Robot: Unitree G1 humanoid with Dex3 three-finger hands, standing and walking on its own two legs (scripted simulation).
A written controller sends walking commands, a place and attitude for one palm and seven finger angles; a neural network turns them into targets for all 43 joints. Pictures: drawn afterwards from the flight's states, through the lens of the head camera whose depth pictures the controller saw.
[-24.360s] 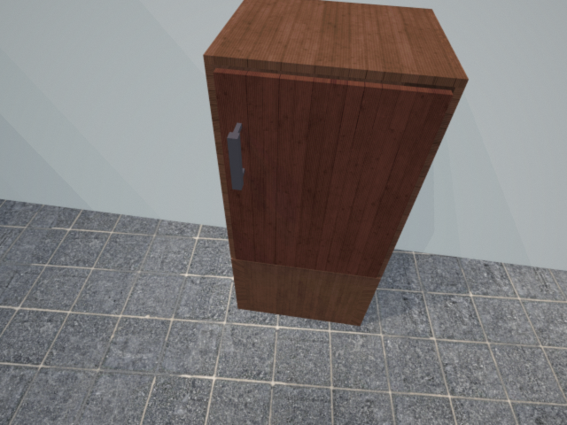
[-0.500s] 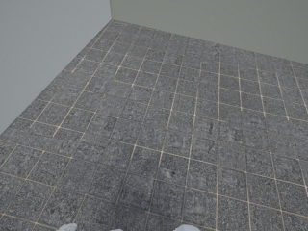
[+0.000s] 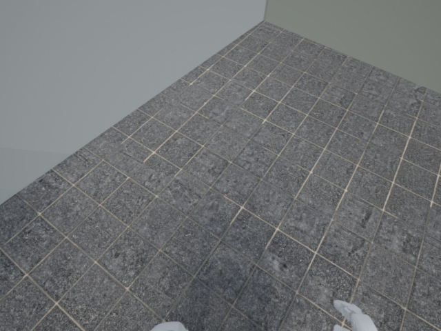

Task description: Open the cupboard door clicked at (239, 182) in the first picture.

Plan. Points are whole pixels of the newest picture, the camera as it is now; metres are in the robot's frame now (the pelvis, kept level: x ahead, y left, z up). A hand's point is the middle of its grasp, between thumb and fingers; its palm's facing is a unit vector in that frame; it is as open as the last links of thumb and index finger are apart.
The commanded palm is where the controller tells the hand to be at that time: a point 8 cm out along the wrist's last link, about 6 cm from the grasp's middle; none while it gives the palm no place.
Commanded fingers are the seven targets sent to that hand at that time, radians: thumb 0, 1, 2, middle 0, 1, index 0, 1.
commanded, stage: turn to face it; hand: left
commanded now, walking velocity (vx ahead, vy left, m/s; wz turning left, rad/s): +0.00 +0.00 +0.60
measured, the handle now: out of the picture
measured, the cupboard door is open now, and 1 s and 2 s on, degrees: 38 38 38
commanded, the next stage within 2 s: none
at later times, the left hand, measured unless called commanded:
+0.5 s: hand out of the picture +0.05 +0.17 -0.15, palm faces +0.30 -0.92 -0.25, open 7.4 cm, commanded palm none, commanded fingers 0.00 0.90 0.90 -0.20 -0.30 -0.20 -0.30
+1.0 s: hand out of the picture +0.00 +0.16 -0.15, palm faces +0.57 -0.76 -0.30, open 7.4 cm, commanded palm none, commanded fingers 0.00 0.90 0.90 -0.20 -0.30 -0.20 -0.30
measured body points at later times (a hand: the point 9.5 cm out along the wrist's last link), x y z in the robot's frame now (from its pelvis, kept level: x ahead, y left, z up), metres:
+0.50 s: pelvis +0.02 -0.04 +0.00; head +0.08 -0.03 +0.45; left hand +0.03 +0.22 -0.13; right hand +0.18 -0.27 -0.14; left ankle -0.03 +0.08 -0.68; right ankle +0.05 -0.16 -0.73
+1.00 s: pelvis +0.04 -0.06 +0.00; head +0.10 -0.04 +0.45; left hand -0.03 +0.20 -0.13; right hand +0.27 -0.23 -0.15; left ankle -0.05 +0.03 -0.66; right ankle +0.11 -0.16 -0.73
